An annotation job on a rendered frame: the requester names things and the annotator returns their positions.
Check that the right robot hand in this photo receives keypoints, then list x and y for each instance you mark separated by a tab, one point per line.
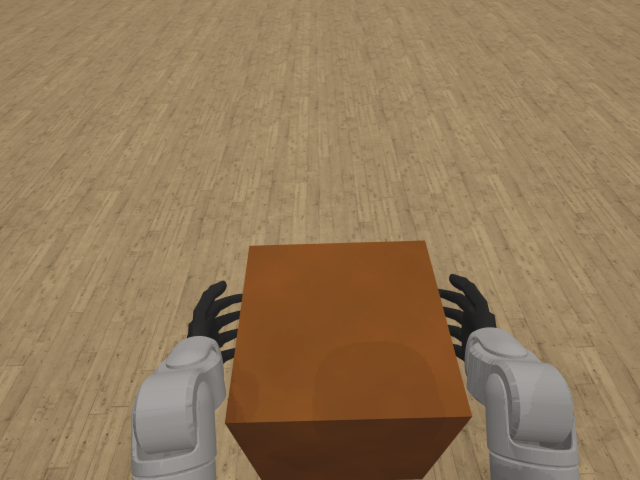
475	314

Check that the left robot forearm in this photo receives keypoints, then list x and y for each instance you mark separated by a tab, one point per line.
173	434

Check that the carton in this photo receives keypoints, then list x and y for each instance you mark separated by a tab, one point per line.
344	366

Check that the left robot hand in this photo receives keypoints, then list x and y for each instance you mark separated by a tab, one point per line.
205	323

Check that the right robot forearm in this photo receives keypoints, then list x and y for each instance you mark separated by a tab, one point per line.
530	422

